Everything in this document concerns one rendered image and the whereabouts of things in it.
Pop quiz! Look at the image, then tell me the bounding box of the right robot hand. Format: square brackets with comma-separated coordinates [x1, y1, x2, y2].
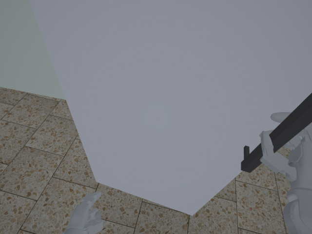
[259, 112, 312, 189]

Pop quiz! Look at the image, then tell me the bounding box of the left robot hand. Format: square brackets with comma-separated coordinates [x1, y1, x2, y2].
[67, 191, 104, 234]

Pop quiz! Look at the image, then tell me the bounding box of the right robot forearm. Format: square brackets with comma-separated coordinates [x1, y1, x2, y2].
[283, 187, 312, 234]

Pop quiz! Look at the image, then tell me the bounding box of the handle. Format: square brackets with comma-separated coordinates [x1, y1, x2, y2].
[241, 93, 312, 173]

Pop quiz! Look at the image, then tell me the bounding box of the fridge door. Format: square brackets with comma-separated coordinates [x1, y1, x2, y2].
[29, 0, 312, 216]

